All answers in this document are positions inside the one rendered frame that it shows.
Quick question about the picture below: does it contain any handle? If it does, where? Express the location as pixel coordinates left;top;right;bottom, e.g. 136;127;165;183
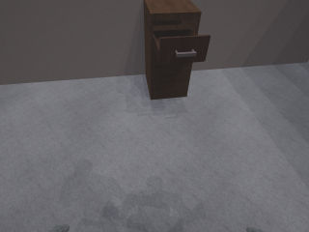
175;49;197;58

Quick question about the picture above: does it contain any drawer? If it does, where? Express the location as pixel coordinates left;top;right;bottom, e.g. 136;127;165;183
153;29;211;65

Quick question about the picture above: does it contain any cabinet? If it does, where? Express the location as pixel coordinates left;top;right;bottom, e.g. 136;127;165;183
143;0;202;100

